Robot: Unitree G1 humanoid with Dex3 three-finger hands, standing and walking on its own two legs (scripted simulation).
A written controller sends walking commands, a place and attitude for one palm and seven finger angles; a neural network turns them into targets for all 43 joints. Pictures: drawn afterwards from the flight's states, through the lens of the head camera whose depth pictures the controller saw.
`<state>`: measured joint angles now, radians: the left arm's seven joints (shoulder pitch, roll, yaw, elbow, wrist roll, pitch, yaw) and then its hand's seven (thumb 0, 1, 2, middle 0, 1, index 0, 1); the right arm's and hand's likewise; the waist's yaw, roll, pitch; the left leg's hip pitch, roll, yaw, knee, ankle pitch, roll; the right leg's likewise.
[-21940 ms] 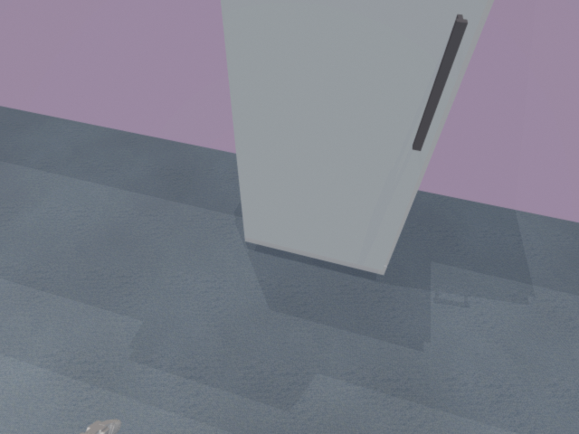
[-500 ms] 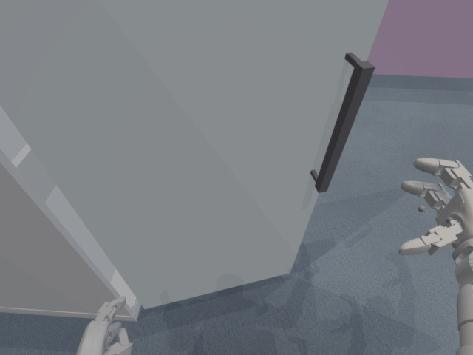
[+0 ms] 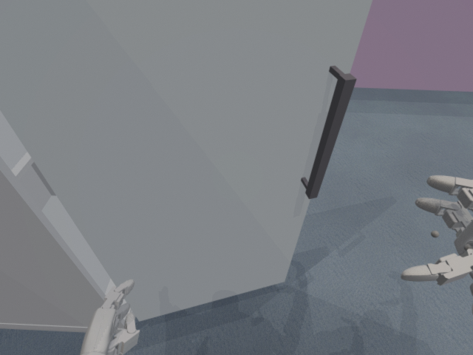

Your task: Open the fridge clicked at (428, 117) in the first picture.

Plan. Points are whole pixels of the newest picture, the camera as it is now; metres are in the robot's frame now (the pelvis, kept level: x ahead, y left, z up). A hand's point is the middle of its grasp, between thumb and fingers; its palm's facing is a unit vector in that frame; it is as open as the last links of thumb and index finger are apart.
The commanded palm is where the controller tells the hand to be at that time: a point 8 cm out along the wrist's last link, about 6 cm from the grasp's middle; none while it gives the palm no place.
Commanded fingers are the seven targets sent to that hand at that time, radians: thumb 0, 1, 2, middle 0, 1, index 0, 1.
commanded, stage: draw the hand back to the body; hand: right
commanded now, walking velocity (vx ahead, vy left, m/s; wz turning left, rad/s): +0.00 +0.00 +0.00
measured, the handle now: (321, 140) +0.52 -0.17 +0.10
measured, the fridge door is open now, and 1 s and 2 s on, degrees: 72 72 72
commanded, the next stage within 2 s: step back with the hand held close in 0.98 s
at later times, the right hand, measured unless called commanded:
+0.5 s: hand (449, 231) +0.25 -0.27 +0.16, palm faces +0.45 +0.82 -0.35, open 9.8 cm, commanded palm +0.19 -0.31 +0.18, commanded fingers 0.00 -0.75 -0.83 0.20 0.38 0.20 0.38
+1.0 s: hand (448, 244) +0.23 -0.26 +0.17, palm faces +0.47 +0.81 -0.37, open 7.4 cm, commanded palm +0.18 -0.29 +0.19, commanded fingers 0.00 -0.90 -0.90 0.20 0.30 0.20 0.30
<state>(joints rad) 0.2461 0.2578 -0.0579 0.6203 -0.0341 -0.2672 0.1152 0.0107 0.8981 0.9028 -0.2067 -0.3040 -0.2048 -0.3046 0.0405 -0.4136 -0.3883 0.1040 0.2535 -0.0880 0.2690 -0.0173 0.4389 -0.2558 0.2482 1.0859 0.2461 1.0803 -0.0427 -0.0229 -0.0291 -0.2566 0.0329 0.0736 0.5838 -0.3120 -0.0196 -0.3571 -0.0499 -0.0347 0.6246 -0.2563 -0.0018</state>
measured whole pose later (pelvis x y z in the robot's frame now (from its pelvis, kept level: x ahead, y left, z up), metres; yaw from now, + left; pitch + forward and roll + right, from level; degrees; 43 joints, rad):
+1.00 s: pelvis +0.03 +0.01 +0.02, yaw +1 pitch -5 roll +0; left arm 0.20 0.22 -0.02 0.67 0.02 -0.13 0.11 0.01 0.90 0.90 -0.21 -0.30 -0.21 -0.30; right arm 0.43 -0.34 -0.35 -0.33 0.08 -0.06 -0.10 0.01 -0.89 -0.90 0.21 0.31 0.21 0.30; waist -0.08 -0.05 0.02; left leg -0.02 0.03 0.06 0.38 -0.27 -0.01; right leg -0.11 -0.05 -0.06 0.41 -0.21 0.01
